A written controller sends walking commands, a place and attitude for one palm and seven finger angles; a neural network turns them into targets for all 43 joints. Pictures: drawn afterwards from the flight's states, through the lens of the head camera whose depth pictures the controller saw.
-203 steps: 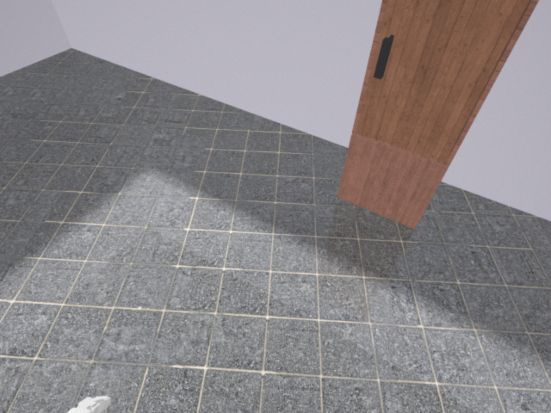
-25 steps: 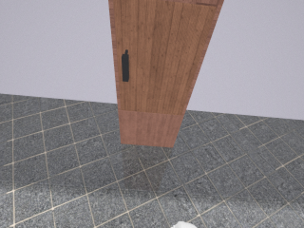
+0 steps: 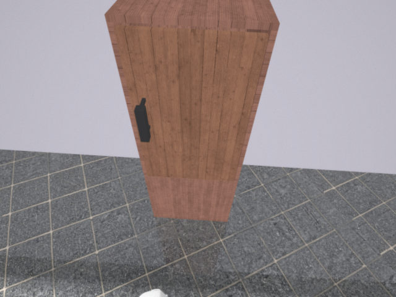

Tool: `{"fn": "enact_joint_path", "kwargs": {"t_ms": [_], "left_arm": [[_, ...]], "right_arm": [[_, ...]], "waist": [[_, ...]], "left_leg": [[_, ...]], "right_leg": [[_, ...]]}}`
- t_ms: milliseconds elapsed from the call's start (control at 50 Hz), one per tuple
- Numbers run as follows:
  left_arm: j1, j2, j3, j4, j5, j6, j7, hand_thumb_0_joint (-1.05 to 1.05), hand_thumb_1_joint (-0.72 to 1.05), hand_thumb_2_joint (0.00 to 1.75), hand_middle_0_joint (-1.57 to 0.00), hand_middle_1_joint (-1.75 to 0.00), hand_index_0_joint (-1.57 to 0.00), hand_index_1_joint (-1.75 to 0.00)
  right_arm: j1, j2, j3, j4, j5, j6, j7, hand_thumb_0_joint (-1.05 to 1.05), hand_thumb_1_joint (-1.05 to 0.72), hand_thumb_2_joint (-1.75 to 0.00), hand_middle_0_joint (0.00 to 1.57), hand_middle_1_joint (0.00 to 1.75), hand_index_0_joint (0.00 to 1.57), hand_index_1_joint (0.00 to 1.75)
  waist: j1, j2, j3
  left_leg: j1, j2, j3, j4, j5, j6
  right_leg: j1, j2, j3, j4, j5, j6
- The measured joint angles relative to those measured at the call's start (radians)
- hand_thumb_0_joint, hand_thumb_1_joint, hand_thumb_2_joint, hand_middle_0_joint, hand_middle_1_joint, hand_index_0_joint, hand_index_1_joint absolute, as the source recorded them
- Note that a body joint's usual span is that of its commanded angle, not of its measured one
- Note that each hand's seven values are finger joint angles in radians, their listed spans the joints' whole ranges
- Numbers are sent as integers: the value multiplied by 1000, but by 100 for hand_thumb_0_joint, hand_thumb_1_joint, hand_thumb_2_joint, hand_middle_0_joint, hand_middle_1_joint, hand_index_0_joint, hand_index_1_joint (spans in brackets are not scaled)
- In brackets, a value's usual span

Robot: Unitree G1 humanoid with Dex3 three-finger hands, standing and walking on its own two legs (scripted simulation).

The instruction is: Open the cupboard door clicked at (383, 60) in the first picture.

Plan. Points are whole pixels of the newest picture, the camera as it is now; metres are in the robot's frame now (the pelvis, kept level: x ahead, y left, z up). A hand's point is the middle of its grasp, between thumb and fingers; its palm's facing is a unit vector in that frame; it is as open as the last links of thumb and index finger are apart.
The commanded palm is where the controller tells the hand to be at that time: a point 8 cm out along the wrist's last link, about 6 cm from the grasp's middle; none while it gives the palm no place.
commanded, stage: come to a stop and stand still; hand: left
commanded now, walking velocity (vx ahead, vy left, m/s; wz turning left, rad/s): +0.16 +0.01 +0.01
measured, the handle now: (144, 119) +0.60 +0.19 -0.01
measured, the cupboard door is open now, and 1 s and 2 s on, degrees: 0 0 0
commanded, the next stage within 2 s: look again from close up in 1.42 s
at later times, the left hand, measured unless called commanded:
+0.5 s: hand out of the picture +0.08 +0.19 -0.18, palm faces +0.04 -0.96 -0.26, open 7.3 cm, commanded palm none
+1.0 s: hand out of the picture +0.00 +0.15 -0.16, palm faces +0.11 -0.96 -0.26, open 7.3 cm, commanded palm none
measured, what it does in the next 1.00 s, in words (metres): steps on the spot: left foot, then right foot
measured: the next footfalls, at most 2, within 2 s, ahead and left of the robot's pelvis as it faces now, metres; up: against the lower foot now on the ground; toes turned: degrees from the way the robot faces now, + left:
left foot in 0.10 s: +0.14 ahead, +0.12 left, +0.00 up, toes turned +9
right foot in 0.56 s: +0.11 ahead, -0.10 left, +0.00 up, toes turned -2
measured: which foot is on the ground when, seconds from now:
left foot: up 0.00-0.08, down 0.10-0.56, up 0.58-1.00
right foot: down 0.00-0.12, up 0.14-0.54, down 0.56-1.00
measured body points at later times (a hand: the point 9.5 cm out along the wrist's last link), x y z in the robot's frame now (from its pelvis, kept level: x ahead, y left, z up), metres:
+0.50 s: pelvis +0.03 -0.02 -0.01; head +0.06 -0.01 +0.44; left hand +0.08 +0.24 -0.16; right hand +0.10 -0.26 -0.15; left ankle +0.10 +0.11 -0.74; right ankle +0.02 -0.15 -0.70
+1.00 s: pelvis +0.02 -0.04 +0.01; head +0.05 -0.06 +0.45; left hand +0.00 +0.20 -0.14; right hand +0.05 -0.29 -0.16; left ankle -0.01 +0.10 -0.71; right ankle +0.02 -0.16 -0.74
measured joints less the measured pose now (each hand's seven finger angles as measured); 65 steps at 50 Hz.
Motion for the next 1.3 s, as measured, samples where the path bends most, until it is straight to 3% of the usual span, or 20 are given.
{"fn": "enact_joint_path", "kwargs": {"t_ms": [100,140,200,300,400,460,540,560,600,640,720,780,880,960,1060,1140,1200,1260,1300], "left_arm": [[56,-8,-4,30,-1,9,-1,0,92,90,-20,-30,-20,-30],[64,-3,-8,46,-9,24,6,0,92,90,-20,-30,-20,-30],[59,-3,-17,53,-17,48,20,0,92,90,-20,-30,-20,-30],[5,-7,-11,15,-9,85,21,0,91,90,-20,-30,-20,-30],[-55,40,26,-50,-2,106,19,0,91,90,-20,-30,-20,-30],[-77,63,40,-79,-2,111,17,0,91,90,-20,-30,-20,-30],[-74,63,31,-98,-2,87,14,0,92,90,-20,-30,-20,-30],[-64,65,26,-100,2,75,14,0,92,90,-20,-30,-20,-30],[-56,40,11,-89,7,71,15,0,92,90,-20,-30,-20,-30],[-34,17,-1,-86,8,75,10,0,92,90,-20,-30,-20,-30],[-5,-10,-7,-83,3,75,6,0,91,90,-20,-30,-20,-30],[-4,-13,-4,-83,1,68,9,1,92,90,-20,-30,-21,-30],[1,-10,2,-85,3,50,15,1,92,90,-21,-30,-21,-30],[13,0,7,-69,9,53,17,0,91,90,-20,-30,-21,-30],[33,20,10,-31,2,76,16,0,91,90,-20,-30,-21,-30],[23,51,12,-4,-4,98,18,1,91,90,-20,-30,-21,-30],[7,51,5,4,-4,98,14,1,91,90,-20,-30,-20,-30],[-11,39,-4,3,-6,86,11,1,91,90,-20,-30,-20,-30],[-21,29,-10,5,-7,71,11,1,91,90,-20,-30,-20,-30]], "right_arm": [[-40,2,15,-12,2,-17,6,1,-93,-90,19,30,19,30],[-52,20,28,-4,1,-30,-4,0,-92,-90,19,30,19,30],[-77,48,52,4,9,-27,-21,0,-92,-90,19,30,19,30],[-135,58,35,-25,18,-13,-49,-2,-94,-89,20,30,20,30],[-146,35,17,-37,8,14,-42,-3,-94,-89,20,30,20,30],[-124,18,7,-29,2,29,-32,-2,-93,-89,20,30,20,30],[-83,-12,-5,-13,-2,46,-17,-1,-92,-89,20,30,20,30],[-70,-14,-6,-10,2,51,-13,-1,-91,-89,20,30,20,30],[-49,-32,-10,-2,7,69,-5,0,-91,-90,20,30,20,30],[-21,-43,-12,5,4,83,5,0,-91,-90,19,30,20,30],[20,-47,-12,5,-1,79,18,0,-91,-90,19,30,19,30],[50,-48,-11,4,-1,70,20,0,-91,-90,19,30,19,30],[68,-52,-6,15,1,79,11,0,-91,-90,19,30,19,30],[36,-48,1,8,9,77,5,0,-91,-90,19,30,19,30],[-10,-35,15,-24,16,37,0,0,-91,-90,19,30,19,30],[-35,16,36,-21,6,23,-10,0,-91,-90,19,30,19,30],[-48,33,42,-20,6,13,-26,0,-92,-90,20,30,20,30],[-60,34,48,-13,7,8,-29,0,-93,-90,20,30,20,30],[-64,34,50,-4,11,5,-29,0,-92,-90,20,30,20,30]], "waist": [[34,-24,6],[43,-57,14],[62,-88,33],[41,-58,91],[30,-50,108],[26,-48,90],[17,-24,49],[18,-31,32],[16,3,20],[21,15,-6],[25,1,-25],[23,-2,-13],[41,-3,13],[59,-15,30],[59,-21,24],[62,-79,17],[57,-89,14],[53,-85,18],[53,-78,21]], "left_leg": [[107,-24,12,-227,66,5],[146,-50,28,-260,48,49],[183,-68,63,-280,22,69],[212,-65,76,-358,71,73],[198,-42,71,-378,105,53],[186,-31,61,-370,114,33],[159,-20,46,-322,105,2],[142,-26,48,-288,76,-6],[118,-34,-1,-213,-57,-9],[94,-60,-38,-122,-107,-3],[59,-98,-60,57,-40,-4],[64,-103,-71,100,-12,-19],[106,-101,-78,42,-71,-37],[152,-102,-70,-76,-121,-32],[274,-91,-52,-361,-1,-7],[290,-114,-30,-356,-33,27],[312,-127,-20,-393,-11,38],[324,-143,-10,-407,-6,45],[323,-150,-1,-391,-17,45]], "right_leg": [[37,-5,1,47,-75,27],[26,-33,14,116,-124,44],[-20,-62,70,226,-209,69],[-174,-70,142,455,-280,82],[-305,-65,186,629,-228,91],[-297,-75,181,582,-198,90],[-174,-90,154,315,-127,81],[-145,-98,162,233,-97,76],[-145,-83,149,245,-72,61],[-133,-82,145,213,-60,49],[-108,-91,157,104,4,41],[-99,-93,143,55,32,35],[-99,-101,118,40,40,37],[-110,-113,115,54,36,51],[-144,-107,115,128,3,87],[-173,-115,142,232,-125,83],[-180,-106,149,295,-159,76],[-147,-99,148,239,-117,77],[-110,-95,152,152,-20,75]]}}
